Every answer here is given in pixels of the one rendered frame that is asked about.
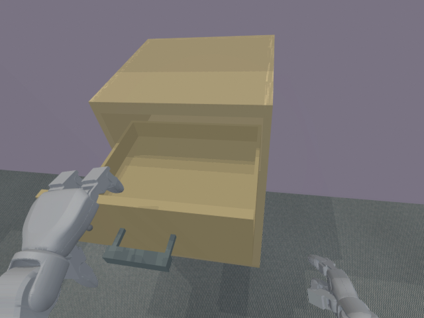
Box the drawer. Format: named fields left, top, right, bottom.
left=35, top=121, right=262, bottom=265

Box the handle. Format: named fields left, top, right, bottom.
left=102, top=228, right=176, bottom=272

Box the robot right hand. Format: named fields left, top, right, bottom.
left=307, top=254, right=359, bottom=316

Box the robot right forearm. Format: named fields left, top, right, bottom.
left=337, top=297, right=378, bottom=318

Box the robot left hand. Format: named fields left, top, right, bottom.
left=22, top=166, right=124, bottom=288

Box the robot left forearm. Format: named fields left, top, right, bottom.
left=0, top=249, right=70, bottom=318

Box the cabinet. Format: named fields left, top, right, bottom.
left=89, top=34, right=275, bottom=268

